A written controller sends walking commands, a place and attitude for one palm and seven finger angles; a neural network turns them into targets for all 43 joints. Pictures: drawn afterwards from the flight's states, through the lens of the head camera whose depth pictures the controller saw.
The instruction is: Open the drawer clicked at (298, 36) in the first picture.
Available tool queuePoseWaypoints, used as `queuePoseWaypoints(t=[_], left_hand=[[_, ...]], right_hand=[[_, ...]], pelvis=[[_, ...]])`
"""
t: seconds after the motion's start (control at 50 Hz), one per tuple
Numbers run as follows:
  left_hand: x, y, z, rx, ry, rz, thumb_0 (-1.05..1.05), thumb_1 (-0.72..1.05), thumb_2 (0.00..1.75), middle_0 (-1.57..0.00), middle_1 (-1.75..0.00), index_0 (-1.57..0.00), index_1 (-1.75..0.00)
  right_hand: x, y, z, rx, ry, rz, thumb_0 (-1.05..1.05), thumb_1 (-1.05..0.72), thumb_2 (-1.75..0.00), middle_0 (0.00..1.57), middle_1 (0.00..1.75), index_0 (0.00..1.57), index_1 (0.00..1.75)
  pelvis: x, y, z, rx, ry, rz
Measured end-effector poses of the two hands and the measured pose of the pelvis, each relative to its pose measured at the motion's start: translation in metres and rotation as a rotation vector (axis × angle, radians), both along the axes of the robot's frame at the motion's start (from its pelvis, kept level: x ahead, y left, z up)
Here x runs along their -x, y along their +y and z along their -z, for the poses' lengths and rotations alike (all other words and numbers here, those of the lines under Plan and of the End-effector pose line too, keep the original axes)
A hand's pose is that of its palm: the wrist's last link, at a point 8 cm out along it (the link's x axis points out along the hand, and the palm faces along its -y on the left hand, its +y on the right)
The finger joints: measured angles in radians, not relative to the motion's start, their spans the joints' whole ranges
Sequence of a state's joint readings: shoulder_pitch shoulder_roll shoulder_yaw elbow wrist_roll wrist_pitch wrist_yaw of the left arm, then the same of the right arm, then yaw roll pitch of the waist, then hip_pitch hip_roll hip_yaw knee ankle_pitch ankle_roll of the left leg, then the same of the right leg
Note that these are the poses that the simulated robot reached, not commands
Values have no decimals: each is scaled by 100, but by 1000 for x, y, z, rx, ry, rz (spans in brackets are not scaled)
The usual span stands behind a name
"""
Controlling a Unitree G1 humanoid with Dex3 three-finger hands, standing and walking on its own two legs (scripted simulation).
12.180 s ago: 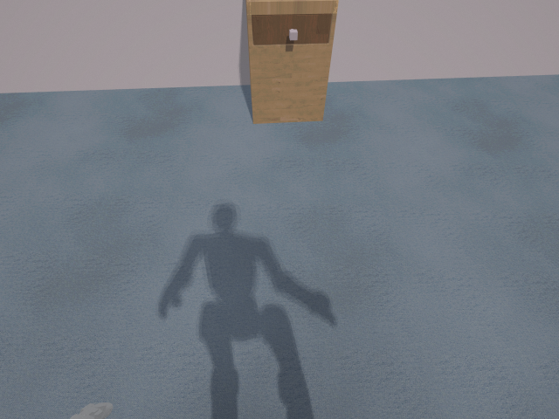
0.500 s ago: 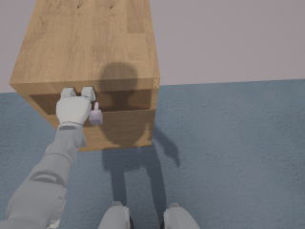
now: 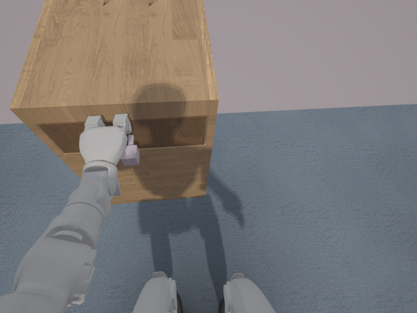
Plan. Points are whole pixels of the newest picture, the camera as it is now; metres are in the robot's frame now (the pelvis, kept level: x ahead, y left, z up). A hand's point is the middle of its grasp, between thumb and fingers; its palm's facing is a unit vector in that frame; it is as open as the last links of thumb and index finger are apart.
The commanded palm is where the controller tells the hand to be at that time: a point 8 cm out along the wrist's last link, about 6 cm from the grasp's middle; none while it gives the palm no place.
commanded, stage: move the hooked fingers above the handle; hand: left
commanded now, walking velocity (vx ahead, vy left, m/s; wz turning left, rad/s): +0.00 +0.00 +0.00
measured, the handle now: (130, 148) +0.50 +0.17 -0.12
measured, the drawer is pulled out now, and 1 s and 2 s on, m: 0.00 0.00 0.00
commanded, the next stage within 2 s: lower the fingers behind the handle in 0.30 s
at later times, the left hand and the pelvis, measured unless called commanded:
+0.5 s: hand (114, 154) +0.46 +0.19 -0.07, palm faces -0.08 -0.05 -1.00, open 13.9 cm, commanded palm +0.44 +0.19 -0.01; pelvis +0.01 +0.00 -0.01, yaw +0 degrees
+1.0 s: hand (118, 162) +0.45 +0.19 -0.10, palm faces -0.05 -0.03 -1.00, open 13.9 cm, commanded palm +0.43 +0.18 -0.05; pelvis -0.01 +0.00 -0.03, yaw +0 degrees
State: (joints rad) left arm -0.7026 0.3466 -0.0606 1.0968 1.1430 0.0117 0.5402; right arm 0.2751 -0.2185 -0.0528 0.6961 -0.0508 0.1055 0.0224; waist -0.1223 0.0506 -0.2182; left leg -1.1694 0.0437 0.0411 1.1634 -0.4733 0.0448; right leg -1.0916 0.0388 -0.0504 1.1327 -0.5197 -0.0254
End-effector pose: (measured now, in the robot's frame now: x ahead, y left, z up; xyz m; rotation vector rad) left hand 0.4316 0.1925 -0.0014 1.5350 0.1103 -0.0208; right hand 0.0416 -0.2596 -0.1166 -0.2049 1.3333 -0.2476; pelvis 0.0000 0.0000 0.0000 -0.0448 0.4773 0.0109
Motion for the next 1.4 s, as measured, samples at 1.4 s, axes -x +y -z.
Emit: queuePoseWaypoints(t=[1.4], left_hand=[[-2, -5, 58, -29, -71, -10, 0, -49, 31, -32, -120, -31, -127]], right_hand=[[20, -8, 59, -19, 59, -29, 1, -91, -90, 20, 30, 20, 30]], pelvis=[[17, -7, 54, 5, 91, 2]])
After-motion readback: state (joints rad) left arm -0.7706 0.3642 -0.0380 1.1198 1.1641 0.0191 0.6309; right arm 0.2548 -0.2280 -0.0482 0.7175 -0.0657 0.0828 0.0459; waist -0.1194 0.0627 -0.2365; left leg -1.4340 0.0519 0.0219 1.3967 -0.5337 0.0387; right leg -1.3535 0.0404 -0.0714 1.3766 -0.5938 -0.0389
